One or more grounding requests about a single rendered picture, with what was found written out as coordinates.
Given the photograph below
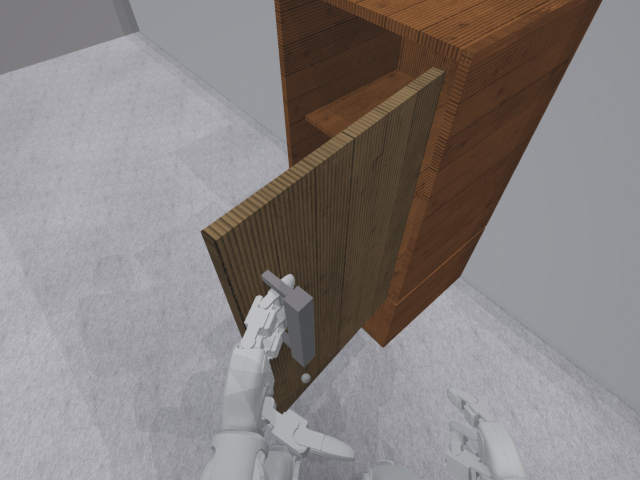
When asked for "left robot thigh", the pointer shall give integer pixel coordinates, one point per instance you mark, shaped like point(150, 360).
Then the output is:
point(282, 466)

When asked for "cupboard door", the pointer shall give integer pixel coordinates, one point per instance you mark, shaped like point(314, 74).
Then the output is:
point(335, 221)

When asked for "right robot hand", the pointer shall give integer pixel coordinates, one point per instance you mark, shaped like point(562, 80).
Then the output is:
point(491, 454)

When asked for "robot left forearm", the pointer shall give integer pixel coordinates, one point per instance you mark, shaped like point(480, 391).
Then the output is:
point(239, 455)

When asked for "left robot hand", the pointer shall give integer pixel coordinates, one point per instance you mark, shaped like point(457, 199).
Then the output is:
point(249, 376)

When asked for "handle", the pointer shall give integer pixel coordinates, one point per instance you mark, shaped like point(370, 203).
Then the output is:
point(299, 312)

